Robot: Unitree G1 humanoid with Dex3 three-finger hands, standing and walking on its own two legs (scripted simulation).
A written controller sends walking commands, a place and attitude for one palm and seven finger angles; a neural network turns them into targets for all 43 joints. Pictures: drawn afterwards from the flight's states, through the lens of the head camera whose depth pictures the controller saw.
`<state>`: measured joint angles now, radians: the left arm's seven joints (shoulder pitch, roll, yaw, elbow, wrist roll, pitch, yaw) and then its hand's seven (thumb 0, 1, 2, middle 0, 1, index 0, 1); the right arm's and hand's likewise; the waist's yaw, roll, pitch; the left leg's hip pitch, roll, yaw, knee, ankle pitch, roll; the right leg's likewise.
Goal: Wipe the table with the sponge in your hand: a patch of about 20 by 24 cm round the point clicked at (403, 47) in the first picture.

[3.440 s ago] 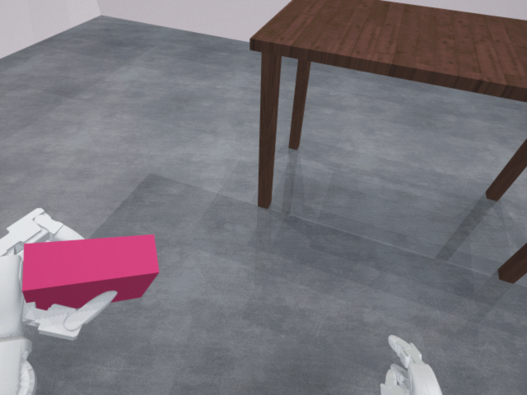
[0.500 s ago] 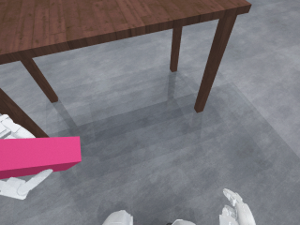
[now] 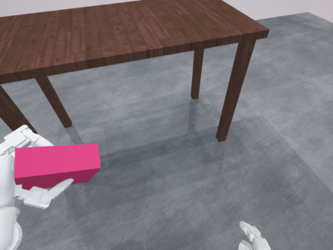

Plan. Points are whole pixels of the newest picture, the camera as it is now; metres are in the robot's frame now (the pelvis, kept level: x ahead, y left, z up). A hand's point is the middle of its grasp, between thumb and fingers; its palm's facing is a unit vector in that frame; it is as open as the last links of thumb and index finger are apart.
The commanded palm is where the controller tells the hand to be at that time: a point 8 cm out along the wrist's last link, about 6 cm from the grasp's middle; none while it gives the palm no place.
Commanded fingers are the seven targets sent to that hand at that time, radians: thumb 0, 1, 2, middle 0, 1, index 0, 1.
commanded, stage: take the last steps up to it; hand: left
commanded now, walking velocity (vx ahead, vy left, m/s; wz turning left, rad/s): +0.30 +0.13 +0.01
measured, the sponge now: (70, 166) +0.23 +0.20 +0.15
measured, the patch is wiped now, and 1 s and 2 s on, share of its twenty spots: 0.00 0.00 0.00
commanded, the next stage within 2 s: none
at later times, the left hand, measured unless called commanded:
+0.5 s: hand (56, 127) +0.31 +0.25 +0.18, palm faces +0.37 -0.81 -0.46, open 9.2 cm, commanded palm +0.25 +0.30 +0.19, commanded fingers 0.00 0.10 1.30 -1.20 -1.60 -1.20 -1.60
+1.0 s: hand (70, 91) +0.42 +0.26 +0.18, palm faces +0.39 -0.81 -0.45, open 9.2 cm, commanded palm +0.37 +0.31 +0.19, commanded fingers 0.00 0.10 1.30 -1.20 -1.60 -1.20 -1.60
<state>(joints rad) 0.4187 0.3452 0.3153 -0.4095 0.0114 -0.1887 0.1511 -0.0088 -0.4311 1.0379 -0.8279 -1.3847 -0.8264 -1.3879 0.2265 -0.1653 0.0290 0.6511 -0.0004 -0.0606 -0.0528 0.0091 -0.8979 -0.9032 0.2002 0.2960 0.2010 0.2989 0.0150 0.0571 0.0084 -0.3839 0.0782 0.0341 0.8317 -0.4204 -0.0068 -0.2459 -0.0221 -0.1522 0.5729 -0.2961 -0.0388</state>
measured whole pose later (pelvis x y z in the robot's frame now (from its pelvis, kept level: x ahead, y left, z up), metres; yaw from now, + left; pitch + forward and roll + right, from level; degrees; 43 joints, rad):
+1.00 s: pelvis +0.20 +0.03 -0.01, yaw -2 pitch +0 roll +2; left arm 0.49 0.39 0.39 -0.57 -0.01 -0.26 0.17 -0.01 -0.43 1.04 -0.83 -1.38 -0.83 -1.39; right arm 0.20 -0.25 -0.06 0.57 0.01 -0.06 -0.07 0.01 -0.90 -0.90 0.20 0.30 0.20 0.30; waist 0.01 -0.04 0.08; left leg -0.34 0.06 0.18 0.54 -0.15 0.02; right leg -0.23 -0.11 -0.11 0.75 -0.47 0.01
